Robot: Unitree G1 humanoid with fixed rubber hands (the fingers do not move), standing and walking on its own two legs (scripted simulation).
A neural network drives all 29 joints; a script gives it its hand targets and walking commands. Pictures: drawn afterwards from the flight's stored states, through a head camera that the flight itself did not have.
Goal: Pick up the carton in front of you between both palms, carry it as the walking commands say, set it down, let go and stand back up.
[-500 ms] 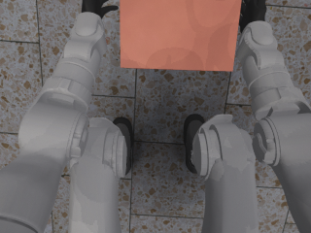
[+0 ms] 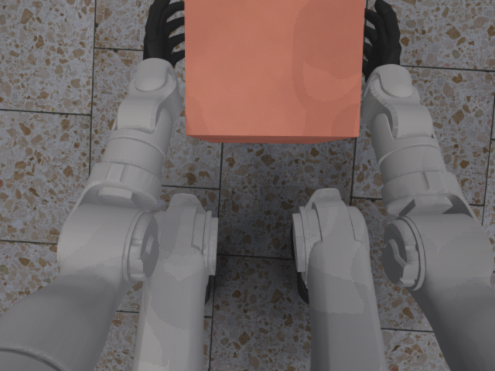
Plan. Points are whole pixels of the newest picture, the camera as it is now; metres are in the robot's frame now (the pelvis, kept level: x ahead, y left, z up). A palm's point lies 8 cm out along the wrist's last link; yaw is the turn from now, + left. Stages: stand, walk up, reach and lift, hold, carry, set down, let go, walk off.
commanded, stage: reach and lift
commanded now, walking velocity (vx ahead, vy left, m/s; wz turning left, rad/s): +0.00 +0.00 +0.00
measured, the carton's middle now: (267, 77) +0.51 -0.04 -0.18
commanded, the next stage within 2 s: none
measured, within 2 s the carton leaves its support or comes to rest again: neither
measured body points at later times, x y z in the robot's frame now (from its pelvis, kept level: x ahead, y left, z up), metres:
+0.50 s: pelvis +0.01 +0.00 +0.13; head +0.24 -0.01 +0.52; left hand +0.50 +0.12 +0.07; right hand +0.48 -0.19 +0.06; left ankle +0.12 +0.13 -0.34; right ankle +0.12 -0.13 -0.34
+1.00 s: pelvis +0.06 +0.00 +0.28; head +0.19 -0.01 +0.71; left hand +0.46 +0.13 +0.23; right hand +0.44 -0.17 +0.23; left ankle +0.11 +0.13 -0.34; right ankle +0.12 -0.13 -0.34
